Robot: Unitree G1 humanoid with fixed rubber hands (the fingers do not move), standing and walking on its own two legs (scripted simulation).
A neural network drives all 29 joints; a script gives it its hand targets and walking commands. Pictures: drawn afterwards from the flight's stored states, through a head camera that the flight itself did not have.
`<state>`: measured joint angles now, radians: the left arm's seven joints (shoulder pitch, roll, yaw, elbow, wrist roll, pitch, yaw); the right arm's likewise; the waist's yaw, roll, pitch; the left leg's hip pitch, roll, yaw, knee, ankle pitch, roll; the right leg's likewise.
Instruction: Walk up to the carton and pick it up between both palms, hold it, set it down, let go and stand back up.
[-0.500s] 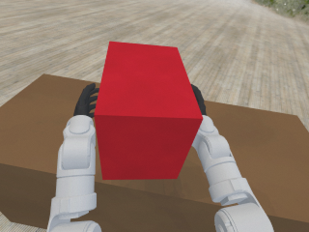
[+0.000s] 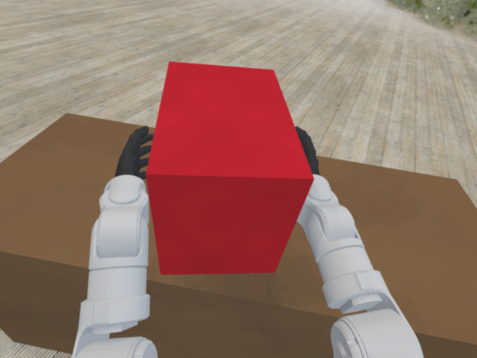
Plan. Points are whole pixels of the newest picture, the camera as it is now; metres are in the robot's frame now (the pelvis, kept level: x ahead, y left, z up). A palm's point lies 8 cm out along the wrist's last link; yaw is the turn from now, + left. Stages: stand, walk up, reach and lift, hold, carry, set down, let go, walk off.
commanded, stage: hold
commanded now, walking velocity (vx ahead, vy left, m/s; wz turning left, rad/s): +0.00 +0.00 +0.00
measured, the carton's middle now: (221, 165) +0.39 +0.01 +0.18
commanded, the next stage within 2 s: none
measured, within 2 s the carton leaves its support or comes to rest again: neither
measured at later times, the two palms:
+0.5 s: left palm (131, 177) +0.35 +0.14 +0.18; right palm (305, 178) +0.36 -0.13 +0.18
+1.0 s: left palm (131, 177) +0.36 +0.14 +0.18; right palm (304, 176) +0.36 -0.13 +0.18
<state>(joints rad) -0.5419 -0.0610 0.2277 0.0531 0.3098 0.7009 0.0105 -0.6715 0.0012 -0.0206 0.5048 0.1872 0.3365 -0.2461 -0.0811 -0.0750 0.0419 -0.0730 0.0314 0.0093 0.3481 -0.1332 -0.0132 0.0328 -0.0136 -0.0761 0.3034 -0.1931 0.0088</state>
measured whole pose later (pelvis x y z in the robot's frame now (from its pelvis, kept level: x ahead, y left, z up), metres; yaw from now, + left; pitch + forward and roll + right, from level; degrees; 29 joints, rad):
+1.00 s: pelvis +0.00 +0.00 +0.00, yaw +0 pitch -9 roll -1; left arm -0.52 -0.06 0.22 0.02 0.31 0.71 0.01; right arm -0.65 -0.01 0.00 0.48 0.20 0.33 -0.26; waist -0.09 -0.07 0.05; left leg -0.06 0.03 0.01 0.35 -0.14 -0.01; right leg 0.05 -0.02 -0.08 0.30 -0.20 0.01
